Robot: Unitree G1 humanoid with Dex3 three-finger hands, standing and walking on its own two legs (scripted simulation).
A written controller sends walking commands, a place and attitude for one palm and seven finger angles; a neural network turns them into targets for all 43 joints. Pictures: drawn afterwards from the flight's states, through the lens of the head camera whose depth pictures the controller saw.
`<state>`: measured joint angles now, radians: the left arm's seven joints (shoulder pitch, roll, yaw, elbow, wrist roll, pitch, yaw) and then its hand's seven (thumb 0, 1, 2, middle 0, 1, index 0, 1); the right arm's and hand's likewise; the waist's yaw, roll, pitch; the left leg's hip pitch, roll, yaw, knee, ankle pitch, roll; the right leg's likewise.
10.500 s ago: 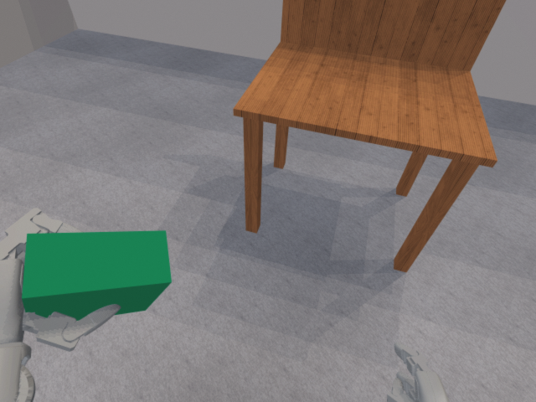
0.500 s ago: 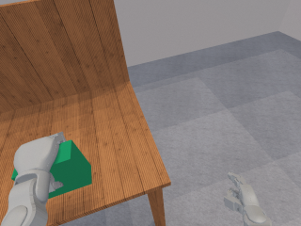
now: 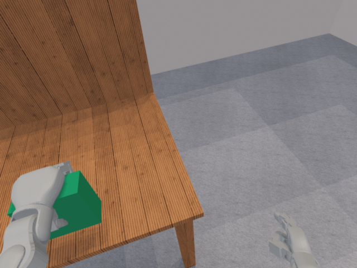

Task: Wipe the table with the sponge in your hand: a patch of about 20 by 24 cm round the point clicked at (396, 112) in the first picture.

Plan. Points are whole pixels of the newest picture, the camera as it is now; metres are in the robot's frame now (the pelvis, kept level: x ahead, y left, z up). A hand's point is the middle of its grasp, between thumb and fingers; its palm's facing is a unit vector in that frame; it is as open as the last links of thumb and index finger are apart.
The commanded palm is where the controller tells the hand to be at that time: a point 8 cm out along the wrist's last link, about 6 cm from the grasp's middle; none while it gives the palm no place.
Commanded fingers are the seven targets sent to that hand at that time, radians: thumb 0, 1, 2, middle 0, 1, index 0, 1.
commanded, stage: move the sponge above the wiping area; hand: left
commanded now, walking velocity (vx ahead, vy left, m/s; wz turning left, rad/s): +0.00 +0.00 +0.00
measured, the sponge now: (65, 211) +0.21 +0.31 +0.01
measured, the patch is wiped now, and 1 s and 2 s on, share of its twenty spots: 0.00 0.00 0.00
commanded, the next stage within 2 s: lower the sponge onto the table in 1.80 s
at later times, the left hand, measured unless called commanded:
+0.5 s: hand (48, 208) +0.20 +0.32 +0.05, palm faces -0.05 -0.08 -1.00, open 10.3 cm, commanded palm +0.17 +0.31 +0.12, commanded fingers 0.00 0.10 1.30 -1.20 -1.60 -1.20 -1.60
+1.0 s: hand (38, 214) +0.19 +0.35 +0.04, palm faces -0.11 -0.06 -0.99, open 10.3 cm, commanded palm +0.17 +0.34 +0.10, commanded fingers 0.00 0.10 1.30 -1.20 -1.60 -1.20 -1.60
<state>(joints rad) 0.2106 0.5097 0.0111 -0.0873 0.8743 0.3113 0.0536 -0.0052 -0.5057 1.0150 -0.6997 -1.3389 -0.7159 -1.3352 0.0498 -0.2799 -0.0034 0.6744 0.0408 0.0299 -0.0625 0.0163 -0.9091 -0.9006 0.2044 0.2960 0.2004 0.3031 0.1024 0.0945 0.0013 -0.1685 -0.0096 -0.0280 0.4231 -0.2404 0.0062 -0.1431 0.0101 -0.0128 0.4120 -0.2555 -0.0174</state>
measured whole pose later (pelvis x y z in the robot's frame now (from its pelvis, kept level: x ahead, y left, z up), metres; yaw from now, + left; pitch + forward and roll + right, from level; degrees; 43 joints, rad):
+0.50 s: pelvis +0.01 +0.01 +0.00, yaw +0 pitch +0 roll +0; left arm 0.30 0.49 0.00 -0.13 0.90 0.30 0.09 0.00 -0.51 1.02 -0.70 -1.34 -0.72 -1.33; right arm 0.03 -0.25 0.00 0.67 0.03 0.05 -0.04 0.02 -0.91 -0.90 0.21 0.30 0.20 0.30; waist 0.12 0.09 -0.01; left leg -0.17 -0.02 -0.03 0.44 -0.25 0.02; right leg -0.14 0.00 -0.01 0.41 -0.26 0.00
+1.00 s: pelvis +0.01 +0.00 +0.00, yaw +0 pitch +1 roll -1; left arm 0.31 0.54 0.11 0.02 0.88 0.19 0.12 0.00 -0.51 1.02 -0.70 -1.34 -0.72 -1.33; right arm 0.07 -0.27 -0.03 0.71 0.04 0.04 -0.05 0.02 -0.91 -0.90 0.20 0.30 0.20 0.30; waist 0.10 0.08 -0.01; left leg -0.21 -0.01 -0.03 0.47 -0.27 0.01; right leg -0.17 0.01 -0.01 0.43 -0.27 -0.01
